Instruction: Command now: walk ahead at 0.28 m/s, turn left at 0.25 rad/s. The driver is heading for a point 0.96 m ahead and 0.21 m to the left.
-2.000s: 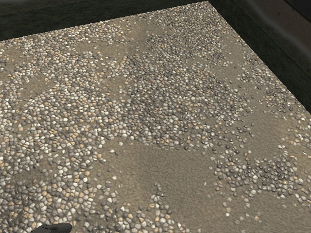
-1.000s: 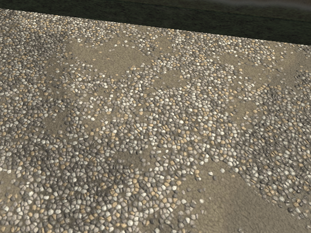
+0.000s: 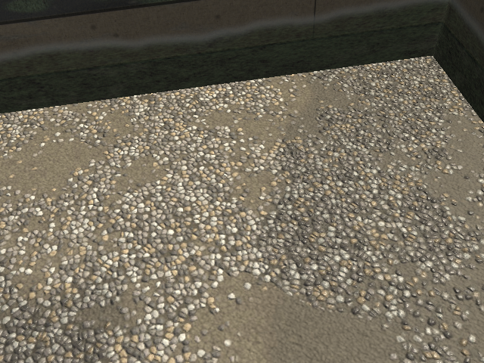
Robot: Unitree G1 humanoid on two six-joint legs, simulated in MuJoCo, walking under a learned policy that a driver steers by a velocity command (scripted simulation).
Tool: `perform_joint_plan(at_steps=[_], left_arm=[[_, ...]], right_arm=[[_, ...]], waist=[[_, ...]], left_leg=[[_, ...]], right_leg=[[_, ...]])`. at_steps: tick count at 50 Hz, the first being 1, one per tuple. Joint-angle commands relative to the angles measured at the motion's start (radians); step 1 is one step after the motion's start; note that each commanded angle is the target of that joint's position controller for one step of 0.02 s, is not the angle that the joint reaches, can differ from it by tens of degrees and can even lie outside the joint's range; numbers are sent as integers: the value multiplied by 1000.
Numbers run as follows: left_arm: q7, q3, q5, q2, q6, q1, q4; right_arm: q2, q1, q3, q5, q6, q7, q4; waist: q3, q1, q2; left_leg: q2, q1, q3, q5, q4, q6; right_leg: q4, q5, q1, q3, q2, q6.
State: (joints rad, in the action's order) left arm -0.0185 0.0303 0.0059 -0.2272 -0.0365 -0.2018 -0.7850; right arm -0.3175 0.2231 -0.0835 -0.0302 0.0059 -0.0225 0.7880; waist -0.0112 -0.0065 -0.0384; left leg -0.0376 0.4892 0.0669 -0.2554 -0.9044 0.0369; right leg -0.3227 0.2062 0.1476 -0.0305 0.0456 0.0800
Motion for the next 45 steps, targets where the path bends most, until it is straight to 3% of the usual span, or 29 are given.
perform_joint_plan(at_steps=[1, 8, 14, 15, 17, 18, 19, 20, 21, 22, 23, 24, 25, 26, 29, 31, 34, 37, 40, 41, 43, 44, 45], left_arm=[[-5, 61, -5, -196, -34, -40, 21], [4, 71, -5, -201, -48, -50, -14], [19, 85, -24, -238, -35, -109, -42], [20, 89, -27, -249, -30, -111, -44], [17, 96, -34, -277, -23, -85, -35], [12, 96, -37, -283, -17, -65, -30], [7, 83, -31, -256, -16, -84, -26], [9, 55, 5, -190, -24, -97, -1], [19, 23, 14, -90, -60, -146, 63], [29, 48, -33, -214, -91, -18, 70], [34, 55, -55, -236, -107, 28, 97], [26, 51, -35, -223, -113, 20, 88], [20, 55, -8, -221, -111, 9, 80], [22, 58, -2, -220, -99, -11, 78], [27, 52, 6, -180, -65, -52, 63], [28, 42, 4, -158, -59, 10, 81], [40, 25, -9, -125, -67, 109, 102], [58, 17, -25, -118, -72, 202, 134], [81, 18, -28, -129, -75, 239, 163], [88, 20, -27, -131, -76, 237, 170], [94, 31, -22, -155, -73, 176, 169], [91, 46, -19, -182, -68, 103, 156], [85, 67, -18, -219, -65, -27, 129]], right_arm=[[-88, -96, -21, -1, -39, 3, -83], [-34, -128, -2, 4, -57, 26, -105], [-17, -226, 20, 0, -60, 67, -183], [-22, -221, 20, -1, -57, 74, -192], [-54, -165, 6, 1, -52, 80, -198], [-81, -58, -14, 1, -49, 79, -174], [-141, 112, -50, -3, -43, 68, -123], [-229, 276, -80, -9, -30, 45, -94], [-312, 227, -75, -3, -45, 49, -126], [-217, 220, -51, 3, -59, 56, -141], [-175, 176, -36, 10, -70, 56, -137], [-147, 113, -27, 9, -73, 56, -149], [-121, 52, -18, 16, -71, 53, -167], [-107, 20, -11, 29, -72, 48, -186], [-100, 5, -5, 25, -86, 35, -179], [-103, 32, -3, 24, -91, 26, -155], [-111, 67, 0, 27, -92, 19, -126], [-130, 115, -3, 26, -97, 19, -91], [-133, 133, -8, 26, -86, 17, -63], [-138, 132, -11, 25, -79, 14, -58], [-157, 110, -17, 29, -67, 3, -65], [-168, 103, -19, 33, -57, -4, -70], [-169, 80, -16, 34, -47, -9, -80]], waist=[[59, -57, 121], [78, -71, 111], [110, -97, 108], [106, -86, 118], [54, -29, 135], [-14, 42, 129], [-115, 120, 99], [-205, 176, -59], [-321, 66, -238], [-287, 143, -96], [-154, 121, -84], [-95, 76, 0], [-52, 36, 8], [-40, 6, -14], [-28, -26, -15], [7, -4, -24], [31, 44, -33], [72, 86, -27], [95, 90, -12], [90, 83, -12], [30, 42, -40], [-30, 6, -62], [-107, -68, -50]], left_leg=[[-34, 296, 79, 42, 33, -12], [-71, 286, 5, 160, 122, -3], [-57, 216, -96, 127, 250, -65], [-49, 194, -110, 92, 257, -81], [8, 55, -163, 33, 277, -124], [59, -113, -197, 54, 319, -150], [110, -380, -199, 80, 344, -185], [-77, -684, 96, 12, 369, -259], [-307, -883, 720, -250, 557, -440], [-312, -860, 723, -271, 657, -409], [-283, -754, 572, -159, 652, -373], [-235, -616, 449, -28, 640, -342], [-190, -496, 356, 87, 649, -324], [-165, -423, 312, 161, 672, -320], [-134, -338, 183, 377, 710, -323], [-106, -320, 100, 455, 723, -294], [-69, -314, 8, 421, 733, -235], [-117, -380, 7, 328, 758, -226], [-175, -527, -9, 406, 715, -221], [-191, -571, -18, 476, 686, -214], [-192, -625, -48, 799, 576, -189], [-181, -644, -64, 991, 467, -175], [-146, -606, -102, 1086, 276, -150]], right_leg=[[227, 217, -213, 300, -345, 132], [240, 15, -195, 90, -324, 114], [183, -114, -205, -39, -335, 93], [159, -158, -217, -50, -346, 87], [32, -487, -213, -101, -344, 59], [-132, -681, -178, -153, -317, 31], [-360, -725, -69, -191, -269, -6], [-709, -285, 223, -195, -217, -63], [-987, 401, 573, -15, -16, -108], [-1059, 339, 680, 123, -56, -93], [-1023, 236, 732, 105, -100, -67], [-951, 159, 673, 103, -145, -61], [-869, 103, 605, 106, -170, -69], [-840, 66, 545, 111, -184, -76], [-748, -18, 508, 72, -177, -119], [-625, -136, 528, 51, -174, -134], [-397, -343, 473, 23, -148, -116], [-275, -425, 477, 18, -126, -86], [-218, -330, 552, 31, -104, -43], [-210, -279, 559, 32, -92, -27], [-214, -173, 472, -5, -40, 7], [-230, -119, 379, -35, -1, 27], [-195, -142, 201, -59, 38, 56]])
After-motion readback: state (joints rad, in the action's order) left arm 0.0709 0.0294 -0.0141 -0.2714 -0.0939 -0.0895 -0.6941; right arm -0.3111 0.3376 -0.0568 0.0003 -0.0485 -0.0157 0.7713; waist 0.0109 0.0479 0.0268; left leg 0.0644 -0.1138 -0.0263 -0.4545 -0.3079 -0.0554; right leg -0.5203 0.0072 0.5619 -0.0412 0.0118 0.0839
